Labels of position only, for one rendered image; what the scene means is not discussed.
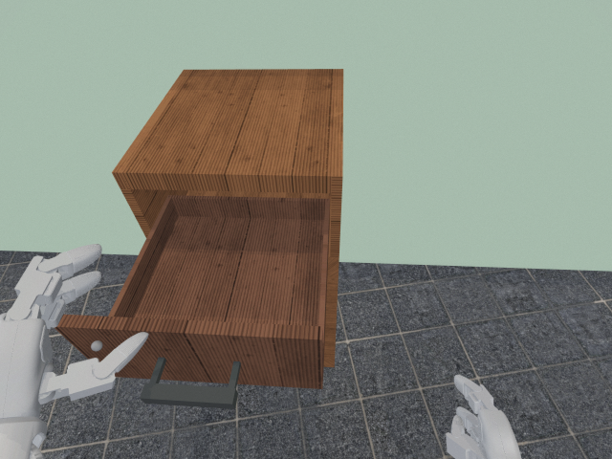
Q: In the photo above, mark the robot left forearm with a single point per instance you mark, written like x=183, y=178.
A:
x=21, y=438

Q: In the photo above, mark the robot left hand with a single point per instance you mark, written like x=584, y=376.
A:
x=25, y=346

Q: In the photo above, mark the robot right hand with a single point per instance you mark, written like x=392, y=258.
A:
x=491, y=435

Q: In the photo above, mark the cabinet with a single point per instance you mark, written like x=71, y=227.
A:
x=244, y=133

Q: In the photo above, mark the drawer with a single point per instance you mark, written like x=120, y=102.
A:
x=222, y=279

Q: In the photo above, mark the handle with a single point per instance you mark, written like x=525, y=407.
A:
x=190, y=395

